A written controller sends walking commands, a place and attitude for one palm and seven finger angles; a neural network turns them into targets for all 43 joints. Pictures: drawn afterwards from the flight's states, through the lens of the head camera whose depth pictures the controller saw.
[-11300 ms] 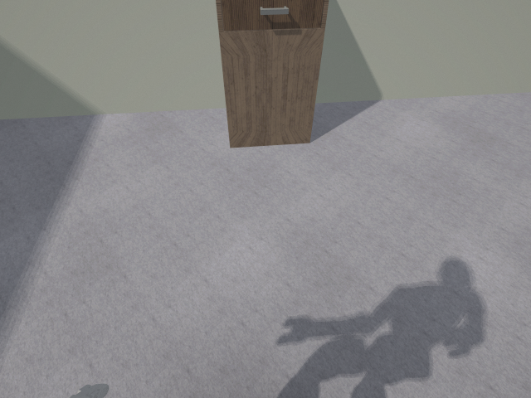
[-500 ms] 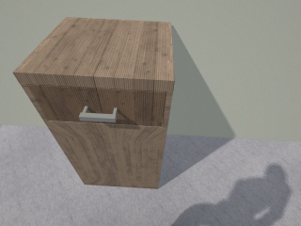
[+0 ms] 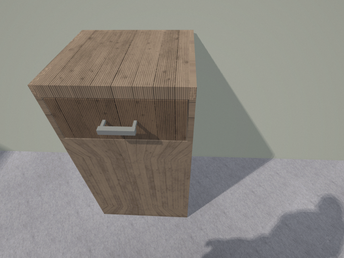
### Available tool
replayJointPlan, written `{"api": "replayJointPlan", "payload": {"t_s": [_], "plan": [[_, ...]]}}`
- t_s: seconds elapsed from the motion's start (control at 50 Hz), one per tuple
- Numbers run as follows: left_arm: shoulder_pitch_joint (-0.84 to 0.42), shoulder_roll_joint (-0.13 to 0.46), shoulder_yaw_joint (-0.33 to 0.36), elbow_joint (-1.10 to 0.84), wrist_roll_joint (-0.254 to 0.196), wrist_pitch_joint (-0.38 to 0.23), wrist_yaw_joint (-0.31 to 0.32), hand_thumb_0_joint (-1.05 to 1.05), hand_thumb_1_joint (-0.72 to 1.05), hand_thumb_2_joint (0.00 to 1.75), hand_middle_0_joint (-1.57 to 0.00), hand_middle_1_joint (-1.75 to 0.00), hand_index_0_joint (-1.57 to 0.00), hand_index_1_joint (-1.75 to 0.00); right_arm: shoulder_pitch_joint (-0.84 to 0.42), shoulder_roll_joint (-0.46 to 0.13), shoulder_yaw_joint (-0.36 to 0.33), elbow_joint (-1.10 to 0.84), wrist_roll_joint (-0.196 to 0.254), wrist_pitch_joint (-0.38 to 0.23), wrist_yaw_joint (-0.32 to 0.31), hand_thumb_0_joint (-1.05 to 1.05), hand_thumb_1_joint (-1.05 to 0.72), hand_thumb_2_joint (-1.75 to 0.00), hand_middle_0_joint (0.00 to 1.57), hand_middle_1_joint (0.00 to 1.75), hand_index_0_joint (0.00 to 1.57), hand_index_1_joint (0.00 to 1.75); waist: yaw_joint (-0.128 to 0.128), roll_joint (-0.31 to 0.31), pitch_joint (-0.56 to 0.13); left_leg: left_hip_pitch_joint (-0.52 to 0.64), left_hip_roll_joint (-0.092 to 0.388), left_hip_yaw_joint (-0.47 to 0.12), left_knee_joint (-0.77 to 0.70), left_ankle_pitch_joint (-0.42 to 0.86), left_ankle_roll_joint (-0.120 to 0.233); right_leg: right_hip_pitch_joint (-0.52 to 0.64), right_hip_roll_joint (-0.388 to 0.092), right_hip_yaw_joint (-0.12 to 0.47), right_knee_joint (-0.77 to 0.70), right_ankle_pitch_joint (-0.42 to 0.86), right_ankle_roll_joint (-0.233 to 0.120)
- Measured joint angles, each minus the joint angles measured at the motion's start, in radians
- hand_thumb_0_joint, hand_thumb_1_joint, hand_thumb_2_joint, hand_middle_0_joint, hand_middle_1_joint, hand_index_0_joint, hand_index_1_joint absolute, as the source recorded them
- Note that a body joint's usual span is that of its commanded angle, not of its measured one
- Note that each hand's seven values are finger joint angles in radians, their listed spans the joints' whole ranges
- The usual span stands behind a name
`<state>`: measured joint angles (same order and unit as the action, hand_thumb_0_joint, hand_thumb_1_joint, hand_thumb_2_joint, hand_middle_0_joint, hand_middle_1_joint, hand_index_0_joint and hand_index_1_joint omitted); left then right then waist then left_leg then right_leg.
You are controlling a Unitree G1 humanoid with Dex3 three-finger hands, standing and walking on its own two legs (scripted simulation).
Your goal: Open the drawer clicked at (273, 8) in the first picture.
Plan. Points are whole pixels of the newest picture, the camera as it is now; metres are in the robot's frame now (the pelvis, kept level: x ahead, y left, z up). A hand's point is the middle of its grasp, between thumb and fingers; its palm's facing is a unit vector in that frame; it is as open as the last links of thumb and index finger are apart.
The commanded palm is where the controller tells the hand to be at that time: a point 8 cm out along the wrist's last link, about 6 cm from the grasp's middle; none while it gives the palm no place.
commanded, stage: come to a stop and stand still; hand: left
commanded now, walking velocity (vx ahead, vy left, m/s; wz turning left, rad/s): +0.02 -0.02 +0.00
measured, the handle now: (117, 126) +0.51 +0.21 +0.01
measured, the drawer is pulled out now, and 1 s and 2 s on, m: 0.00 0.00 0.00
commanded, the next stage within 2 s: look again from close up in 0.98 s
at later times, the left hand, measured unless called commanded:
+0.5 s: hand out of the picture +0.02 +0.14 -0.17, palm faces +0.03 -0.99 -0.16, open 7.3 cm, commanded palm none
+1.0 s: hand out of the picture +0.04 +0.15 -0.16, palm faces +0.04 -0.98 -0.19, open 7.3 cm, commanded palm none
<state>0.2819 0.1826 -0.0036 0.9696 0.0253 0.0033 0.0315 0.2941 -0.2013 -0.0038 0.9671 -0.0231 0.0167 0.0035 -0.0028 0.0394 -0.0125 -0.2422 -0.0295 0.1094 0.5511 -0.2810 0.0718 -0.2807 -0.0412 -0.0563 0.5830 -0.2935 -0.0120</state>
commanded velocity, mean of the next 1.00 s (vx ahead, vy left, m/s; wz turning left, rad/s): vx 0.00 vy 0.00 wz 0.00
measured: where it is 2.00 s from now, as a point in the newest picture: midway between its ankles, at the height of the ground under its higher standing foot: outside the picture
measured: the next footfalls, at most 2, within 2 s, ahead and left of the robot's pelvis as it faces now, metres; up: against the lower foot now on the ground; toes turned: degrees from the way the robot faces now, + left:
none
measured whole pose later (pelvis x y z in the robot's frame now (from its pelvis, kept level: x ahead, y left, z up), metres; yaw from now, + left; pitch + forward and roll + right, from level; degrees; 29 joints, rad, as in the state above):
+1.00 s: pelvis +0.05 -0.02 +0.01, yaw +1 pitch -1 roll +0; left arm 0.29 0.14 -0.01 1.13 0.01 -0.02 0.04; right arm 0.28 -0.13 0.02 1.16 -0.01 -0.02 -0.04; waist 0.01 0.00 0.03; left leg -0.11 -0.02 0.08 0.40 -0.27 0.04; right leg -0.15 -0.01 -0.05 0.43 -0.26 -0.02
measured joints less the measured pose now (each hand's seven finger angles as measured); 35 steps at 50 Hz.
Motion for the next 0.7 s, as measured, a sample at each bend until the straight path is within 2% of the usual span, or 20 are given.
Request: {"api": "replayJointPlan", "payload": {"t_s": [0.12, 0.24, 0.44, 0.7], "plan": [[0.027, -0.013, -0.009, 0.019, -0.005, -0.008, -0.009, 0.01, 0.91, 0.9, -0.2, -0.3, -0.2, -0.3, 0.015, 0.008, 0.015, 0.032, 0.003, -0.009, -0.002, 0.01, -0.91, -0.9, 0.2, 0.3, 0.2, 0.3, 0.003, -0.008, 0.004, 0.019, -0.007, 0.001, -0.033, 0.015, -0.003, 0.013, 0.01, 0.024, -0.028, 0.042, 0.0], [0.043, -0.035, -0.019, 0.069, -0.011, -0.012, -0.008, 0.01, 0.91, 0.9, -0.2, -0.3, -0.2, -0.3, 0.027, 0.024, 0.025, 0.082, 0.01, -0.021, -0.009, 0.01, -0.91, -0.9, 0.2, 0.3, 0.2, 0.3, 0.003, -0.018, 0.025, 0.038, -0.006, -0.003, -0.073, 0.025, -0.008, 0.031, 0.013, 0.022, -0.064, 0.047, 0.009], [0.032, -0.064, -0.022, 0.142, -0.016, -0.021, 0.0, 0.01, 0.91, 0.9, -0.2, -0.3, -0.2, -0.3, 0.02, 0.053, 0.03, 0.16, 0.018, -0.038, -0.027, 0.01, -0.91, -0.9, 0.2, 0.3, 0.2, 0.3, 0.006, -0.032, 0.051, 0.078, 0.001, -0.012, -0.113, 0.022, -0.019, 0.075, 0.022, 0.015, -0.108, 0.044, 0.004], [0.013, -0.053, -0.015, 0.159, -0.016, -0.025, 0.009, 0.01, 0.92, 0.9, -0.2, -0.3, -0.2, -0.3, -0.01, 0.068, 0.026, 0.185, 0.017, -0.04, -0.037, 0.01, -0.92, -0.9, 0.2, 0.3, 0.2, 0.3, 0.008, -0.036, 0.044, 0.109, 0.008, -0.019, -0.135, 0.012, -0.029, 0.109, 0.031, 0.008, -0.133, 0.033, -0.002]]}}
